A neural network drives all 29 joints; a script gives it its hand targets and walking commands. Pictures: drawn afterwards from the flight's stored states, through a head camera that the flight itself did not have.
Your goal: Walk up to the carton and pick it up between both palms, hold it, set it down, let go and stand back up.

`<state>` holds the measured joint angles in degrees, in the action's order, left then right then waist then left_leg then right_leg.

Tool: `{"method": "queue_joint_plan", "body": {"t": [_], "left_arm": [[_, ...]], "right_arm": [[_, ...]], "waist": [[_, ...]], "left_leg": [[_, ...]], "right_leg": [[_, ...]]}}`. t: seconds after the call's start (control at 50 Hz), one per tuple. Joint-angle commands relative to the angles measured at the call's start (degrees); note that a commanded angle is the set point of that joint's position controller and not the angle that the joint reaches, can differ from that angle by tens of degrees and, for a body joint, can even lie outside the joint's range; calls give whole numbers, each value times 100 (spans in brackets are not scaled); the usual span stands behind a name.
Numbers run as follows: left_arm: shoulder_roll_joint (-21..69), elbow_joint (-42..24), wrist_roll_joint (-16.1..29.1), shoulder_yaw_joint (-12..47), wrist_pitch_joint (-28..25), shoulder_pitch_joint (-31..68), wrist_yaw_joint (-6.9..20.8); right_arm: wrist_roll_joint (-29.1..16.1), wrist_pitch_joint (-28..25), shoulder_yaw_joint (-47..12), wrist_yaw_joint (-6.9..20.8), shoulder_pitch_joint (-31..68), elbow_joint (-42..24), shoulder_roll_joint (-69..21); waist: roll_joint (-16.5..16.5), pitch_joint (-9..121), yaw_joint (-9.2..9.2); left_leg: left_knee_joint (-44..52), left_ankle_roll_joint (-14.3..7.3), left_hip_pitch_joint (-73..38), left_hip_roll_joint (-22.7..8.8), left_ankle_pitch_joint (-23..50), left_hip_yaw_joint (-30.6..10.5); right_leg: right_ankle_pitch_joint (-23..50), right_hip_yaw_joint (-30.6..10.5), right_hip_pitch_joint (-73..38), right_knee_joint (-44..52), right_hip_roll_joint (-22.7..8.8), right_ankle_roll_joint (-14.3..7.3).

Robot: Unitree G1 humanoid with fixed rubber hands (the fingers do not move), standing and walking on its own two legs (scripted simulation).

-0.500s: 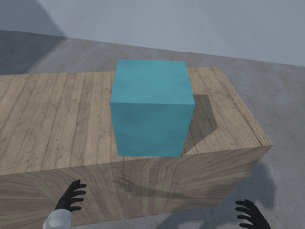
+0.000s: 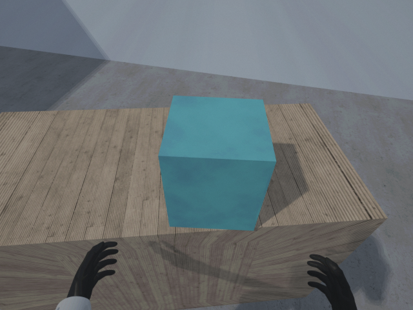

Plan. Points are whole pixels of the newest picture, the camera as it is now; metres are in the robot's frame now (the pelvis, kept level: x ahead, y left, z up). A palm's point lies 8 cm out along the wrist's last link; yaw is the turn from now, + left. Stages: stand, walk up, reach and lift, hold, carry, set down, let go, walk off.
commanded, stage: reach and lift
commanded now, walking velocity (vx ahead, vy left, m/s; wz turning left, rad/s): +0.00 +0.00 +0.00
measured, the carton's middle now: (214, 165) +0.43 +0.03 +0.04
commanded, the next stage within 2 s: none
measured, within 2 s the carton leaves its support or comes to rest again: neither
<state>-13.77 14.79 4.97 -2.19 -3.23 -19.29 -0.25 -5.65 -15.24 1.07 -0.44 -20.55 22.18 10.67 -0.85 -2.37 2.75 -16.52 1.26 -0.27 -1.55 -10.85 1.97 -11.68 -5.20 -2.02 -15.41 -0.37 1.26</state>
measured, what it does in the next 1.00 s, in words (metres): stands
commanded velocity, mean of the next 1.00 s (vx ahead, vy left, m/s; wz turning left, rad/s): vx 0.00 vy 0.00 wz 0.00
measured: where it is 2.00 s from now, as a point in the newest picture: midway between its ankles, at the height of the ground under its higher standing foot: outside the picture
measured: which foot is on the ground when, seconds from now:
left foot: down 0.00-1.00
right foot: down 0.00-1.00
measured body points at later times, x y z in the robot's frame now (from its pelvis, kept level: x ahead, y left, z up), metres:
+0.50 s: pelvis -0.01 +0.00 +0.00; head -0.03 +0.00 +0.45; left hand +0.20 +0.23 +0.03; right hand +0.22 -0.19 +0.03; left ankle -0.01 +0.13 -0.75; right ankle -0.03 -0.14 -0.75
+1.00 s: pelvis -0.01 -0.01 +0.00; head +0.00 -0.01 +0.45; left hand +0.27 +0.23 +0.11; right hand +0.28 -0.20 +0.09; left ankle -0.01 +0.13 -0.75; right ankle -0.03 -0.14 -0.75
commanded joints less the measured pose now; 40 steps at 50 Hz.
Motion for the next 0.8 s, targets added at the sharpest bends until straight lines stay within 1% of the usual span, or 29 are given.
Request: {"method": "queue_joint_plan", "body": {"t": [0.0, 0.08, 0.18, 0.3, 0.36, 0.4, 0.44, 0.48, 0.52, 0.6, 0.62, 0.64, 0.66, 0.68, 0.7, 0.72, 0.74, 0.76, 0.78], "left_arm": [[-432, -1016, 116, -54, -267, 157, -55], [-480, -1276, 224, -12, -316, 265, -102], [-499, -1412, 444, 76, -382, 434, -153], [-486, -1396, 668, 133, -431, 657, -137], [-523, -1505, 689, 94, -218, 925, -131], [-559, -1732, 686, 53, 91, 1167, -149], [-568, -2113, 697, 5, 465, 1342, -196], [-550, -2496, 727, -47, 802, 1402, -248], [-513, -2662, 711, -144, 1072, 1394, -251], [-420, -2795, 588, -399, 1540, 1414, -94], [-285, -2681, 493, -390, 1702, 1280, -31], [-262, -2614, 440, -506, 1823, 1421, 23], [-258, -2675, 421, -520, 1889, 1457, 54], [-195, -2806, 437, -513, 1987, 1424, 84], [-183, -2974, 436, -547, 2055, 1499, 105], [-244, -3372, 417, -543, 2057, 1582, 84], [-263, -3553, 378, -622, 2062, 1651, 57], [-358, -3708, 401, -710, 2072, 1882, 31], [-392, -3794, 402, -757, 2071, 2008, 12]], "right_arm": [[-245, -71, 37, -6, 77, -1021, 332], [-317, 35, 39, -44, 88, -1358, 267], [-311, 190, 40, -106, 184, -1774, 158], [-366, 371, -46, -183, 388, -2164, 100], [-360, 580, -20, -243, 625, -2271, 124], [-359, 799, 28, -302, 848, -2380, 159], [-414, 1032, 68, -355, 1026, -2598, 188], [-523, 1241, 86, -393, 1119, -2842, 236], [-630, 1420, 84, -425, 1168, -2948, 315], [-828, 1711, -11, -542, 1314, -3040, 505], [-829, 1818, -18, -572, 1276, -2853, 517], [-825, 1886, -55, -596, 1378, -2870, 536], [-869, 1927, -34, -625, 1483, -2920, 635], [-916, 1957, -77, -636, 1448, -2968, 676], [-896, 1961, 26, -653, 1540, -3038, 715], [-955, 1919, 57, -661, 1552, -3273, 805], [-1012, 1896, 35, -658, 1584, -3371, 856], [-1053, 1882, 87, -658, 1835, -3518, 917], [-1055, 1880, 97, -649, 1896, -3437, 934]], "waist": [[298, -91, 50], [375, -85, 27], [237, -97, 31], [93, -73, 106], [135, -95, 96], [195, -93, 69], [239, -17, 60], [257, 137, 63], [271, 282, 69], [254, 464, 81], [229, 331, -1], [191, 404, 45], [152, 388, 50], [250, 426, -23], [185, 621, 9], [263, 821, 6], [320, 836, 26], [409, 980, 53], [440, 1030, 21]], "left_leg": [[-83, 275, -612, 241, 1958, 256], [-54, 256, -530, 232, 1607, 241], [-3, 171, -340, 223, 1081, 229], [-11, 110, -214, 225, 913, 179], [50, 89, -146, 214, 727, 159], [118, 83, -82, 197, 567, 153], [162, 91, -44, 177, 557, 152], [144, 122, -100, 167, 797, 149], [77, 164, -262, 176, 1215, 138], [-98, 221, -702, 221, 2075, 90], [-137, 242, -865, 233, 2300, 94], [-108, 219, -890, 255, 2231, 114], [-120, 251, -841, 262, 2314, 88], [-145, 277, -981, 236, 2559, 101], [-193, 319, -1087, 224, 2656, 102], [-228, 383, -1114, 242, 2865, 105], [-289, 397, -1157, 238, 3031, 119], [-307, 394, -1177, 261, 3124, 152], [-320, 389, -1137, 274, 3062, 166]], "right_leg": [[483, 459, 1057, 460, 254, -336], [202, 405, 1127, 471, 196, -359], [-108, 347, 1201, 449, 134, -321], [-243, 316, 1232, 422, 111, -287], [-337, 309, 1220, 426, 97, -290], [-382, 308, 1190, 419, 96, -288], [-330, 324, 1139, 391, 119, -271], [-161, 355, 1093, 357, 164, -242], [93, 379, 1064, 359, 208, -218], [704, 388, 985, 450, 254, -194], [968, 306, 1083, 447, 273, -176], [951, 302, 1086, 478, 243, -141], [1062, 300, 1038, 478, 268, -90], [1234, 349, 1029, 468, 289, -115], [1213, 371, 1009, 495, 338, -141], [1364, 398, 898, 458, 375, -171], [1509, 392, 925, 435, 376, -138], [1685, 424, 933, 391, 371, -102], [1679, 411, 952, 362, 357, -118]]}}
